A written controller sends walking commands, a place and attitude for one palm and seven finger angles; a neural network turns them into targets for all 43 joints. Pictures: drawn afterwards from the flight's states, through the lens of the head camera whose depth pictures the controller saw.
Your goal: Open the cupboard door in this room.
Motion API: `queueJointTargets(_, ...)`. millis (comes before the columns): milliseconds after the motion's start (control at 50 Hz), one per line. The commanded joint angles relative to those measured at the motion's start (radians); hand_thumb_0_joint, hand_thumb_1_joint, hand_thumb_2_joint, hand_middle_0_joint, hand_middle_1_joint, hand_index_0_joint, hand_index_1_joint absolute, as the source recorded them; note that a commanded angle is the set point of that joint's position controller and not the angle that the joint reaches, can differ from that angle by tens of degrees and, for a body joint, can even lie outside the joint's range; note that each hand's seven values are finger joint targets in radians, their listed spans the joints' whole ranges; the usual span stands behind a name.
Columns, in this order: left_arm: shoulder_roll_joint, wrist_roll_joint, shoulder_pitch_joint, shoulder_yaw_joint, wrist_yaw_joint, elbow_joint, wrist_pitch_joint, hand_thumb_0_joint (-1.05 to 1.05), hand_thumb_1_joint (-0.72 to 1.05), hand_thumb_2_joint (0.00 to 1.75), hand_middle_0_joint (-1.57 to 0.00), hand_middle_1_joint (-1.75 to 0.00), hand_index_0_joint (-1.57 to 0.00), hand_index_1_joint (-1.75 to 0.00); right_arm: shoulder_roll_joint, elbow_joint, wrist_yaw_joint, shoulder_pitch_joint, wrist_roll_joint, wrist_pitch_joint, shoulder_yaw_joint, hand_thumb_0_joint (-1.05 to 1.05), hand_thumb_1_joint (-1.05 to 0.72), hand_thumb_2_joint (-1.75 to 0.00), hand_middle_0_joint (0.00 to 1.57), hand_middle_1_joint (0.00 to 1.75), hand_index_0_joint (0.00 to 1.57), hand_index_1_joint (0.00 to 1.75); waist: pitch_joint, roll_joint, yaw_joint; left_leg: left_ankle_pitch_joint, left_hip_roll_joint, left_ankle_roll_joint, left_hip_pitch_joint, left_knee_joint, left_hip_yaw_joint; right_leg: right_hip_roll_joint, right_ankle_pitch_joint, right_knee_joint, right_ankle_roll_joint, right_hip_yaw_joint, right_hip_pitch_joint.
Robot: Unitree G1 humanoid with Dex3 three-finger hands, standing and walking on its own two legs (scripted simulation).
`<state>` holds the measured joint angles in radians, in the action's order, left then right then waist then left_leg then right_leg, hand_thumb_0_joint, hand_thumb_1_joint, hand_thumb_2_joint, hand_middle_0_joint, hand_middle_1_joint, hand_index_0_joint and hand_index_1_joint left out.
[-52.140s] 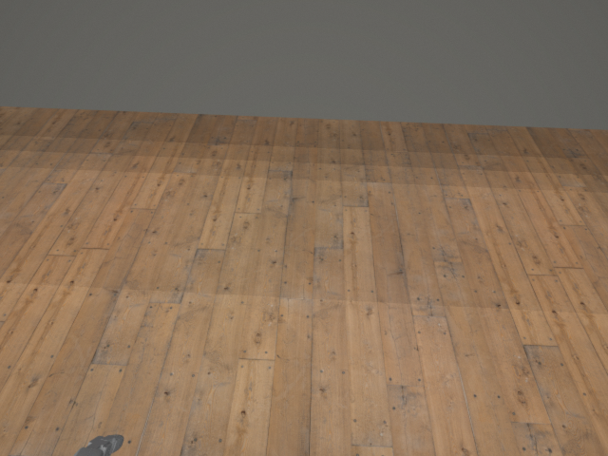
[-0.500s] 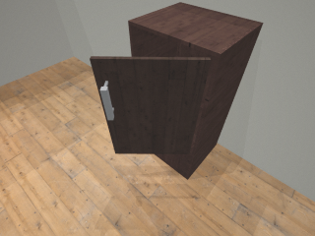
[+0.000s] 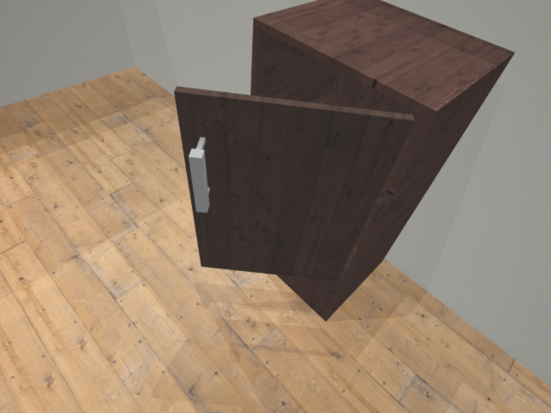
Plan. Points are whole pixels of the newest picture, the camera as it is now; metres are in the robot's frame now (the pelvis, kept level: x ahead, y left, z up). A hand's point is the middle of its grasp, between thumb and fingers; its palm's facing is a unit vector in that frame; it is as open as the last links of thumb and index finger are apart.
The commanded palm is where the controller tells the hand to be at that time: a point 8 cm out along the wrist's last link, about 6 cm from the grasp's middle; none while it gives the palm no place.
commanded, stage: come to a stop and stand still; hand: left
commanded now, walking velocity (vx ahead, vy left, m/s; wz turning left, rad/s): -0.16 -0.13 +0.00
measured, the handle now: (202, 175) +0.54 +0.20 -0.02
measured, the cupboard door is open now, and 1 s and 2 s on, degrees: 41 41 41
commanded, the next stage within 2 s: look again from close up in 0.84 s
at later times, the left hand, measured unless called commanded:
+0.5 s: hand out of the picture -0.03 +0.15 -0.17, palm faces +0.05 -0.99 -0.16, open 7.3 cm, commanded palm none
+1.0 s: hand out of the picture -0.07 +0.16 -0.17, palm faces +0.01 -0.99 -0.14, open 7.4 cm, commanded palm none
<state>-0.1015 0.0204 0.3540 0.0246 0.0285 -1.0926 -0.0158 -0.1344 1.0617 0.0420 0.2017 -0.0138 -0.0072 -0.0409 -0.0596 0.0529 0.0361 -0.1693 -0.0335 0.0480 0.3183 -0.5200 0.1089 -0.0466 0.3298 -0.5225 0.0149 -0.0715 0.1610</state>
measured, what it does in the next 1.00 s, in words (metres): steps on the spot: right foot, then left foot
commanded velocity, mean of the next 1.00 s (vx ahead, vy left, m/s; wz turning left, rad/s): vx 0.03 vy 0.02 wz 0.00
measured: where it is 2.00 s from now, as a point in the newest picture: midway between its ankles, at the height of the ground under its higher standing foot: outside the picture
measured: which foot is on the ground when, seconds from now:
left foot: down 0.00-0.22, up 0.24-0.48, down 0.50-1.00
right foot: up 0.00-0.20, down 0.22-1.00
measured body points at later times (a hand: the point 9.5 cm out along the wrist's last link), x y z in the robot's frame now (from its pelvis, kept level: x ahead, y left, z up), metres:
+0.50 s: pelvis -0.04 -0.01 +0.00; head -0.03 -0.01 +0.45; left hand -0.03 +0.20 -0.16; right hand -0.04 -0.26 -0.15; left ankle -0.03 +0.09 -0.73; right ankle -0.05 -0.14 -0.73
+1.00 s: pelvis -0.04 +0.01 +0.01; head -0.03 +0.02 +0.46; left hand -0.07 +0.21 -0.16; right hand -0.06 -0.20 -0.15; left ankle -0.03 +0.09 -0.73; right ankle -0.05 -0.14 -0.73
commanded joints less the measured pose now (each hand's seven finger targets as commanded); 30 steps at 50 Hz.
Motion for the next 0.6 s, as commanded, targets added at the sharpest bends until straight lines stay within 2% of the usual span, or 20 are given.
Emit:
queueJointTargets(0,-0.082,0.006,0.107,0.018,0.007,0.047,-0.013,0.00,0.90,0.90,-0.20,-0.30,-0.20,-0.30,-0.175,-0.038,0.017,0.080,0.001,-0.001,-0.043,0.00,-0.90,-0.90,0.20,0.30,0.20,0.30,0.094,-0.203,-0.035,0.441,-0.286,0.118,-0.177,0.197,-0.261,-0.010,0.096,-0.144,-0.007,0.031,0.139)
queueJointTargets(60,-0.074,0.009,0.072,0.028,0.004,0.086,-0.019,0.00,0.90,0.90,-0.20,-0.30,-0.20,-0.30,-0.192,-0.055,0.018,0.065,-0.005,0.005,-0.057,0.00,-0.90,-0.90,0.20,0.30,0.20,0.30,0.143,-0.178,-0.047,0.484,-0.327,0.165,-0.198,0.179,-0.260,-0.003,0.172,-0.296,-0.008,0.058,0.202)
queueJointTargets(100,-0.065,0.009,0.066,0.032,0.001,0.103,-0.024,0.00,0.90,0.90,-0.20,-0.30,-0.20,-0.30,-0.192,-0.068,0.013,0.041,-0.009,0.010,-0.060,0.00,-0.90,-0.90,0.20,0.30,0.20,0.30,0.153,-0.175,-0.043,0.363,-0.318,0.154,-0.144,0.187,-0.236,-0.003,0.154,-0.286,-0.008,0.060,0.170)
queueJointTargets(140,-0.060,0.007,0.112,0.034,-0.001,0.096,-0.022,0.00,0.90,0.90,-0.20,-0.30,-0.20,-0.30,-0.185,-0.077,0.005,0.003,-0.012,0.018,-0.058,0.00,-0.90,-0.90,0.20,0.30,0.20,0.30,0.153,-0.166,-0.015,0.121,-0.280,0.113,-0.049,0.196,-0.209,0.000,0.088,-0.149,-0.017,0.038,0.060)
queueJointTargets(160,-0.058,0.009,0.152,0.035,-0.002,0.081,-0.020,0.00,0.90,0.90,-0.20,-0.30,-0.20,-0.30,-0.181,-0.082,-0.002,-0.009,-0.013,0.025,-0.057,0.00,-0.90,-0.90,0.20,0.30,0.20,0.30,0.132,-0.136,0.004,-0.068,-0.241,0.075,0.037,0.195,-0.182,0.011,0.010,-0.031,-0.018,0.005,-0.026)
queueJointTargets(180,-0.078,0.014,0.189,0.038,0.000,0.072,-0.016,0.00,0.90,0.90,-0.20,-0.30,-0.20,-0.30,-0.151,-0.086,-0.010,-0.018,-0.011,0.035,-0.054,0.00,-0.90,-0.90,0.20,0.30,0.20,0.30,0.080,-0.063,0.020,-0.255,-0.165,0.022,0.148,0.143,-0.138,-0.009,-0.029,0.120,-0.028,0.037,-0.089)
queueJointTargets(200,-0.138,0.024,0.173,0.039,0.004,0.081,-0.007,0.00,0.90,0.90,-0.20,-0.30,-0.20,-0.30,-0.082,-0.101,-0.018,-0.015,-0.001,0.047,-0.041,0.00,-0.90,-0.90,0.20,0.30,0.20,0.30,0.019,0.148,0.011,-0.324,-0.038,-0.048,0.211,-0.030,-0.053,-0.162,0.210,0.316,-0.085,0.271,0.000)
queueJointTargets(220,-0.190,0.018,0.083,0.038,0.009,0.112,-0.005,0.00,0.90,0.90,-0.20,-0.30,-0.20,-0.30,-0.059,-0.120,-0.031,-0.037,-0.004,0.056,-0.035,0.00,-0.90,-0.90,0.20,0.30,0.20,0.30,-0.045,0.216,-0.006,-0.282,0.003,-0.076,0.173,-0.191,-0.031,-0.305,0.447,0.455,-0.161,0.412,0.190)
queueJointTargets(240,-0.187,0.012,0.004,0.040,0.018,0.133,0.009,0.00,0.90,0.90,-0.20,-0.30,-0.20,-0.30,-0.078,-0.118,-0.036,-0.062,-0.009,0.060,-0.036,0.00,-0.90,-0.90,0.20,0.30,0.20,0.30,-0.074,0.201,-0.011,-0.241,-0.018,-0.062,0.133,-0.299,-0.095,-0.303,0.447,0.482,-0.167,0.439,0.291)
queueJointTargets(260,-0.180,0.010,-0.060,0.037,0.018,0.143,0.021,0.00,0.90,0.90,-0.20,-0.30,-0.20,-0.30,-0.079,-0.098,-0.038,-0.025,-0.011,0.055,-0.036,0.00,-0.90,-0.90,0.20,0.30,0.20,0.30,-0.091,0.134,-0.048,-0.190,-0.021,-0.055,0.133,-0.339,-0.117,-0.265,0.336,0.454,-0.161,0.387,0.269)
queueJointTargets(280,-0.177,0.008,-0.082,0.033,0.012,0.144,0.029,0.00,0.90,0.90,-0.20,-0.30,-0.20,-0.30,-0.080,-0.072,-0.043,0.018,-0.012,0.047,-0.033,0.00,-0.90,-0.90,0.20,0.30,0.20,0.30,-0.081,0.094,-0.061,-0.161,-0.018,-0.057,0.124,-0.353,-0.099,-0.224,0.220,0.407,-0.151,0.305,0.226)
queueJointTargets(300,-0.172,0.007,-0.077,0.032,0.007,0.140,0.035,0.00,0.90,0.90,-0.20,-0.30,-0.20,-0.30,-0.081,-0.059,-0.046,0.048,-0.012,0.038,-0.030,0.00,-0.90,-0.90,0.20,0.30,0.20,0.30,-0.063,0.082,-0.061,-0.150,-0.014,-0.059,0.115,-0.328,-0.081,-0.196,0.114,0.363,-0.144,0.243,0.165)
queueJointTargets(340,-0.184,0.009,-0.027,0.036,0.002,0.126,0.037,0.00,0.90,0.90,-0.20,-0.30,-0.20,-0.30,-0.078,-0.053,-0.046,0.057,-0.008,0.025,-0.022,0.00,-0.90,-0.90,0.20,0.30,0.20,0.30,-0.035,0.077,-0.028,-0.178,-0.001,-0.065,0.117,-0.234,-0.054,-0.196,-0.007,0.321,-0.152,0.207,0.041)
queueJointTargets(400,-0.199,0.008,0.026,0.042,0.000,0.097,0.032,0.00,0.90,0.90,-0.20,-0.30,-0.20,-0.30,-0.075,-0.057,-0.037,0.059,-0.008,0.014,-0.012,0.00,-0.90,-0.90,0.20,0.30,0.20,0.30,-0.025,0.076,-0.002,-0.184,0.003,-0.059,0.043,-0.066,-0.045,-0.214,-0.041,0.271,-0.166,0.224,0.005)
queueJointTargets(440,-0.184,0.002,0.005,0.039,-0.001,0.086,0.029,0.00,0.90,0.90,-0.20,-0.30,-0.20,-0.30,-0.067,-0.027,-0.029,0.119,-0.006,0.005,-0.004,0.00,-0.90,-0.90,0.20,0.30,0.20,0.30,-0.018,0.059,-0.025,-0.070,0.004,-0.052,-0.102,0.107,-0.050,-0.166,-0.052,0.208,-0.125,0.169,0.066)
queueJointTargets(460,-0.156,-0.001,0.008,0.032,-0.003,0.081,0.028,0.00,0.90,0.90,-0.20,-0.30,-0.20,-0.30,-0.087,-0.014,-0.024,0.146,-0.006,-0.003,0.000,0.00,-0.90,-0.90,0.20,0.30,0.20,0.30,0.000,-0.027,-0.030,0.026,-0.034,-0.035,-0.171,0.145,-0.103,-0.119,-0.067,0.155,-0.091,0.133,0.110)
queueJointTargets(480,-0.128,-0.001,0.015,0.027,-0.003,0.079,0.026,0.00,0.90,0.90,-0.20,-0.30,-0.20,-0.30,-0.113,-0.003,-0.019,0.156,-0.010,-0.007,0.001,0.00,-0.90,-0.90,0.20,0.30,0.20,0.30,-0.001,-0.093,-0.017,0.092,-0.097,-0.008,-0.171,0.147,-0.159,-0.069,-0.079,0.118,-0.062,0.082,0.121)
queueJointTargets(500,-0.108,0.001,0.014,0.021,-0.001,0.068,0.022,0.00,0.90,0.90,-0.20,-0.30,-0.20,-0.30,-0.127,0.002,-0.016,0.150,-0.011,-0.004,0.003,0.00,-0.90,-0.90,0.20,0.30,0.20,0.30,0.005,-0.104,-0.011,0.041,-0.126,0.012,-0.109,0.174,-0.204,-0.046,-0.044,0.111,-0.046,0.059,0.083)
queueJointTargets(520,-0.103,0.002,-0.002,0.016,0.001,0.053,0.017,0.00,0.90,0.90,-0.20,-0.30,-0.20,-0.30,-0.120,0.013,-0.016,0.138,-0.007,-0.007,0.007,0.00,-0.90,-0.90,0.20,0.30,0.20,0.30,0.005,-0.176,-0.012,-0.010,-0.127,0.017,-0.069,0.234,-0.218,-0.042,-0.066,0.086,-0.030,0.028,0.033)
queueJointTargets(580,-0.100,0.000,0.022,0.005,0.003,0.013,0.021,0.00,0.90,0.90,-0.20,-0.30,-0.20,-0.30,-0.104,0.029,-0.008,0.128,-0.001,-0.013,0.015,0.00,-0.90,-0.90,0.20,0.30,0.20,0.30,0.001,-0.146,0.001,0.055,-0.106,0.013,-0.067,0.233,-0.193,-0.052,-0.155,0.115,-0.024,0.036,-0.020)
